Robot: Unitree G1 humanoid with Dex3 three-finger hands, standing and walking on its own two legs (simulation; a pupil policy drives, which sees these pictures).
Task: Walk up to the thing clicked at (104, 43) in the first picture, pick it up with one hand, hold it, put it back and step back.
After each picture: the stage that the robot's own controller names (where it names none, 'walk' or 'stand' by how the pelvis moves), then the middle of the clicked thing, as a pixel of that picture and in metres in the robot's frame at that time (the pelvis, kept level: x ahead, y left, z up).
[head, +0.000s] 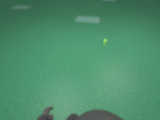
stand; (104, 42) +1.90 -0.32 -0.72
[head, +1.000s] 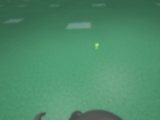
walk; (96, 46) +1.77 +0.07 -0.70
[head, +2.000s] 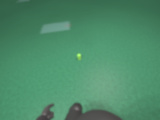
walk; (79, 57) +1.15 +0.33 -0.72
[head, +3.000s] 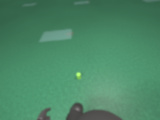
walk; (78, 76) +0.75 +0.27 -0.72
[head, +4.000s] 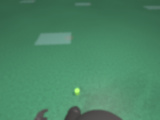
walk; (77, 91) +0.48 +0.20 -0.71
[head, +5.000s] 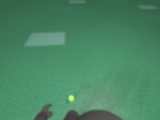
stand; (71, 99) +0.35 +0.22 -0.71
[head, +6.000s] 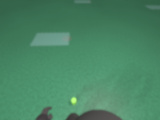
stand; (73, 101) +0.33 +0.18 -0.72
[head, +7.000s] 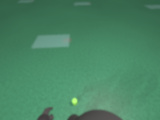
stand; (74, 101) +0.34 +0.20 -0.73
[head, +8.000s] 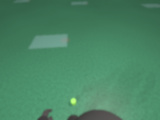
stand; (73, 101) +0.33 +0.21 -0.73
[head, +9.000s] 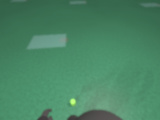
stand; (73, 102) +0.32 +0.21 -0.73
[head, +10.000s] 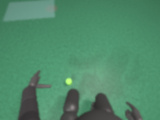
go down; (69, 82) +0.35 +0.22 -0.57
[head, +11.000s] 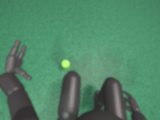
go down; (66, 65) +0.39 +0.25 -0.31
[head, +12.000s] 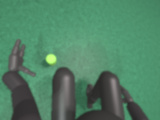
close in; (51, 60) +0.38 +0.27 -0.26
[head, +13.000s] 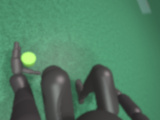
close; (29, 60) +0.37 +0.29 -0.22
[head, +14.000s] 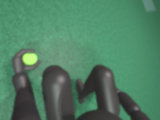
lift; (30, 60) +0.36 +0.29 -0.22
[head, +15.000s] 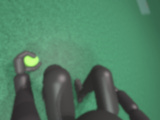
lift; (31, 61) +0.35 +0.28 -0.23
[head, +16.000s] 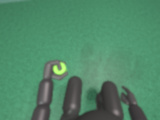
lift; (61, 70) +0.31 +0.22 -0.03
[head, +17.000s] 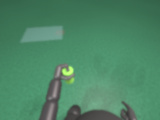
hold; (68, 75) +0.32 +0.17 +0.00
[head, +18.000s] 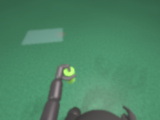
hold; (69, 75) +0.33 +0.17 +0.00
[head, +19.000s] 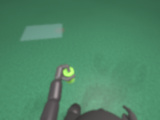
hold; (69, 75) +0.32 +0.17 -0.02
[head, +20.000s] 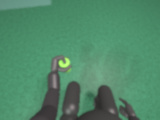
crouch; (65, 65) +0.38 +0.20 -0.09
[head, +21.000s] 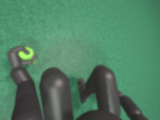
lower; (28, 56) +0.38 +0.30 -0.22
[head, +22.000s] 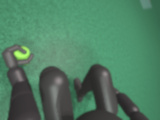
lower; (23, 56) +0.39 +0.31 -0.22
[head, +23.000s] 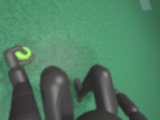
lower; (24, 56) +0.38 +0.31 -0.22
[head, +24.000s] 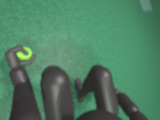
lower; (25, 56) +0.38 +0.31 -0.22
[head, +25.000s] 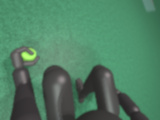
loosen; (29, 57) +0.37 +0.30 -0.22
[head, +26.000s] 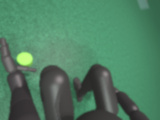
withdraw; (25, 60) +0.36 +0.29 -0.22
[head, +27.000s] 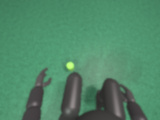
walk; (70, 66) +0.41 +0.23 -0.37
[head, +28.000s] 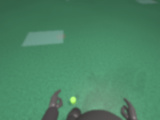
stand; (73, 100) +0.32 +0.18 -0.66
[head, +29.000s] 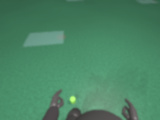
stand; (73, 100) +0.33 +0.20 -0.67
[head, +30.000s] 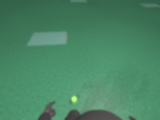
stand; (74, 100) +0.34 +0.18 -0.70
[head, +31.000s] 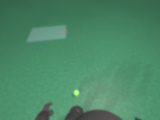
walk; (76, 93) +0.36 +0.18 -0.71
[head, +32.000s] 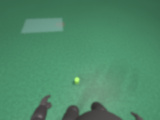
walk; (77, 80) +0.52 +0.14 -0.71
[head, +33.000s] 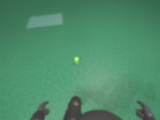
walk; (76, 60) +0.87 +0.28 -0.68
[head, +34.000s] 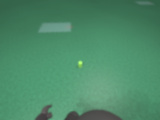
stand; (80, 64) +0.98 +0.20 -0.71
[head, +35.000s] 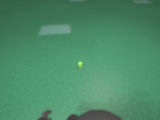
stand; (80, 65) +0.99 +0.21 -0.73
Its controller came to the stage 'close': yes
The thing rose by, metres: 0.71
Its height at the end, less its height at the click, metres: +0.00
